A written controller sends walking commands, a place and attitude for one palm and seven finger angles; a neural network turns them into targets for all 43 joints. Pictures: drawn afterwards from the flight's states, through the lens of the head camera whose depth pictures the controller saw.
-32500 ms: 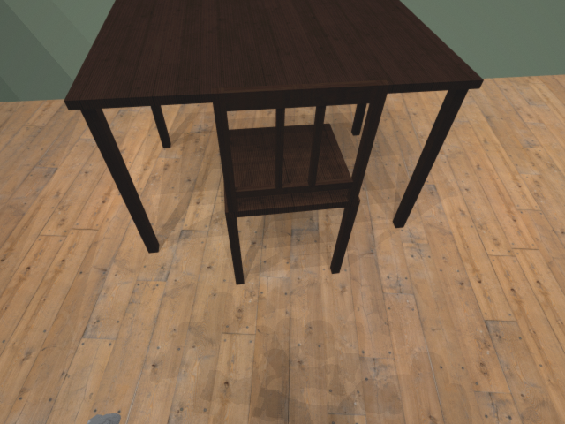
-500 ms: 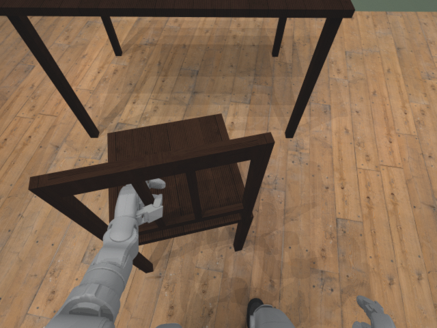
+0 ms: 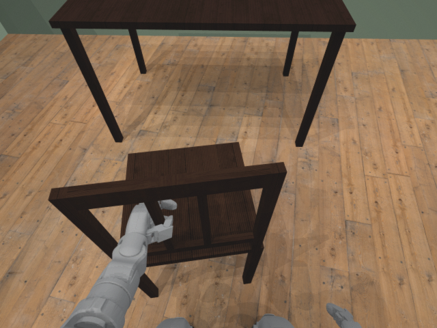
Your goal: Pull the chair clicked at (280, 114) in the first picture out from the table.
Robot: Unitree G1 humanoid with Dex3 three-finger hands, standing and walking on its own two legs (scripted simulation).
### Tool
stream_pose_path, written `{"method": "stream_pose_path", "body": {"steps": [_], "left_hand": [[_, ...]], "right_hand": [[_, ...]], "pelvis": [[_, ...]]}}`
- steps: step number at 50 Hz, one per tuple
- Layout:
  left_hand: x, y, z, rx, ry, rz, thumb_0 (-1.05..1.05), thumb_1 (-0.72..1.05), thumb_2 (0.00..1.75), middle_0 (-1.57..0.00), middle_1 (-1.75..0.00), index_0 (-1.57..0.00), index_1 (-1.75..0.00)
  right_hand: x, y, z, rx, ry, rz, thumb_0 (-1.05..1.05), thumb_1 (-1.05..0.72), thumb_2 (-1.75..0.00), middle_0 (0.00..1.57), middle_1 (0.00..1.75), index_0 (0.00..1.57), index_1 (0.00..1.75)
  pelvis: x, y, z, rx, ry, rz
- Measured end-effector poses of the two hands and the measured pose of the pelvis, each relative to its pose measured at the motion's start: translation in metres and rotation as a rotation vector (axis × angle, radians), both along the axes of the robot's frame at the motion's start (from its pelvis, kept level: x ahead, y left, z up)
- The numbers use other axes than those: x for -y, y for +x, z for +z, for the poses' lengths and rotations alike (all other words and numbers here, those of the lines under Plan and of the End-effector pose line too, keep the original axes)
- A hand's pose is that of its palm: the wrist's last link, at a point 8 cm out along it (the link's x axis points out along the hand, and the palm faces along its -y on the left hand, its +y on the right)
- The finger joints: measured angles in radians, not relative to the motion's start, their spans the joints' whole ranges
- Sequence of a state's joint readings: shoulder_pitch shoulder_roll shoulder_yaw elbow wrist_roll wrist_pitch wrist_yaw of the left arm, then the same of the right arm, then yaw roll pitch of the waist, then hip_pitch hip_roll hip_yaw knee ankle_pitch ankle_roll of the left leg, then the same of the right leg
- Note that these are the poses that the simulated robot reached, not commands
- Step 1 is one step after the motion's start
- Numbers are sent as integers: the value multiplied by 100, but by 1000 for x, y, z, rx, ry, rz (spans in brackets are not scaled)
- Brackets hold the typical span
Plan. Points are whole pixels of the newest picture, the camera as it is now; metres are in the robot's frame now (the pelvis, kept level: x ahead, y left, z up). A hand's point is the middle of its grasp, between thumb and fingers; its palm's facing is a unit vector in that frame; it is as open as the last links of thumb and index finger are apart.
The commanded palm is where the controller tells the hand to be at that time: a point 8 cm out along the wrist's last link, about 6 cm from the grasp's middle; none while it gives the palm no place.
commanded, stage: stop walking, hand still on the chair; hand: left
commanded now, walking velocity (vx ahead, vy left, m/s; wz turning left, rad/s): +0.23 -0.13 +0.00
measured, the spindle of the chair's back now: (161, 225) +0.33 +0.15 -0.10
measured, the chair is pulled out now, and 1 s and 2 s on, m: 0.63 0.69 0.69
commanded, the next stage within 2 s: open the thumb and straighten the fingers in 0.64 s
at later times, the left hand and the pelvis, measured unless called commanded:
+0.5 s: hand (157, 255) +0.25 +0.14 -0.06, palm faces +0.06 -0.98 -0.17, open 5.2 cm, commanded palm +0.23 +0.19 -0.05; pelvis +0.01 -0.01 +0.01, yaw +0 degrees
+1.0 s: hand (150, 250) +0.26 +0.15 -0.06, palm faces +0.04 -0.99 -0.15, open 8.2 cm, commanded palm +0.24 +0.21 -0.04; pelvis +0.02 -0.01 +0.00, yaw +2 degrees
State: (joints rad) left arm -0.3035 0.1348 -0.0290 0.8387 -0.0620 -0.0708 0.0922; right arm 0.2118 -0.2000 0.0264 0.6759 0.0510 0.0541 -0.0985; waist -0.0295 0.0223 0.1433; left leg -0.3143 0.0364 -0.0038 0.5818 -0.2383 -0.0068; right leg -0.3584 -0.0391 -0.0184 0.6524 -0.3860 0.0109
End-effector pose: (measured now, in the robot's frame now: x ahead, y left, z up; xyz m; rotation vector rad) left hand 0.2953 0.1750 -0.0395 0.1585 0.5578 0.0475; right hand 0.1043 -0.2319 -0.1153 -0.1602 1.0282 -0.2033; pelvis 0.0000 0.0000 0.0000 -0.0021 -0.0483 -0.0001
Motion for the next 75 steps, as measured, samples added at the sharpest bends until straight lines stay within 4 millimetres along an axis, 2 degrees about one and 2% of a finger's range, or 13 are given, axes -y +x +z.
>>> {"method": "stream_pose_path", "body": {"steps": [7, 11, 20, 29, 41, 46, 52, 56, 61, 65, 71, 75], "left_hand": [[-5, -41, 0, 2, 5, 38, 5, 70, 82, -31, -121, -50, -145], [-7, -53, -1, -1, 11, 37, 4, 69, 84, -32, -123, -50, -145], [-12, -61, 0, -11, 10, 54, 5, 69, 85, -32, -125, -50, -145], [-12, -61, 0, -19, 9, 65, 5, 69, 84, -32, -124, -50, -145], [-14, -57, -2, -33, -24, 61, 5, 68, 83, -33, -127, -50, -145], [-21, -53, -3, -9, -34, 44, 4, 50, 73, -40, -135, -50, -145], [-34, -50, -1, -6, -2, 54, 2, 3, 49, -45, -136, -49, -141], [-42, -47, -7, -44, 6, 74, 1, -24, 35, -42, -125, -44, -128], [-36, -41, -4, -32, -16, 55, 0, -42, 26, -34, -99, -34, -101], [-33, -37, -5, -26, -20, 49, -1, -49, 23, -25, -73, -26, -75], [-51, -35, -8, -56, 11, 91, -1, -52, 21, -12, -34, -12, -35], [-54, -40, -4, -56, 9, 85, -1, -53, 21, -6, -17, -6, -18]], "right_hand": [[5, -11, -6, -26, 24, 52, 1, -90, -90, 20, 30, 20, 30], [15, -8, 0, 11, -23, 44, 1, -90, -90, 20, 30, 20, 30], [17, 15, 20, 112, -31, 34, 1, -90, -90, 20, 30, 20, 30], [21, 39, 31, 158, -39, 43, 1, -90, -90, 20, 30, 20, 30], [21, 46, 35, 168, -32, 30, 1, -90, -90, 20, 30, 20, 30], [25, 47, 33, 186, -35, 56, 1, -90, -90, 20, 30, 20, 30], [24, 56, 22, 199, -34, 81, 1, -90, -90, 20, 30, 20, 30], [19, 65, 13, 207, -30, 97, 1, -90, -90, 20, 30, 20, 30], [11, 79, 8, 239, -24, 114, 1, -90, -90, 20, 30, 20, 30], [6, 91, 7, 258, -20, 129, 1, -90, -90, 20, 30, 20, 30], [6, 102, 9, 267, -28, 137, 1, -90, -90, 20, 30, 20, 30], [8, 107, 10, 280, -40, 139, 1, -90, -90, 20, 30, 20, 30]], "pelvis": [[13, -3, 0, 18, 6, 44], [8, 1, 2, 4, 5, 34], [10, 8, 9, -5, 13, 4], [14, 13, 13, -16, 6, -7], [11, 16, 10, -51, 8, 18], [11, 14, 2, -100, 5, 28], [6, 18, -7, -153, -1, 36], [4, 22, -13, -182, -4, 44], [1, 31, -18, -208, -8, 50], [1, 38, -22, -221, -8, 52], [3, 45, -25, -235, -13, 56], [2, 49, -27, -242, -21, 63]]}}
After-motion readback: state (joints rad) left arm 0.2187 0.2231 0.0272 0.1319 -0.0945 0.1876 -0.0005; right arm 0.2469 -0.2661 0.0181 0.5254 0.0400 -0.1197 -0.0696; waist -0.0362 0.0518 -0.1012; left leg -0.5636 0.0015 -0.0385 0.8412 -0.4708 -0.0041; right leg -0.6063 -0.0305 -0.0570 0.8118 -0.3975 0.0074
